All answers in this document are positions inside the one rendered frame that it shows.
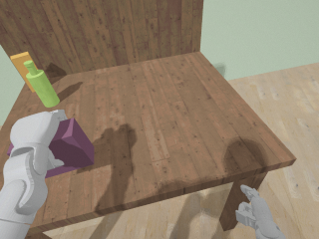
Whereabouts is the right robot forearm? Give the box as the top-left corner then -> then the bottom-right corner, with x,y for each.
254,219 -> 286,239

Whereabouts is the table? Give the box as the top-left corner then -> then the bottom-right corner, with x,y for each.
0,0 -> 297,239

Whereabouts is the left robot forearm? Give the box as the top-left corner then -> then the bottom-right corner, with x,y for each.
0,142 -> 49,239

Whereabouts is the right robot hand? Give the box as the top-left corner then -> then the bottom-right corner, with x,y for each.
235,184 -> 273,229

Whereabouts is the left robot hand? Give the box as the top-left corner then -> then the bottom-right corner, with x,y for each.
10,110 -> 67,171

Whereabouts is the sponge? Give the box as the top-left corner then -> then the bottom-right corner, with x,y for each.
6,118 -> 95,178

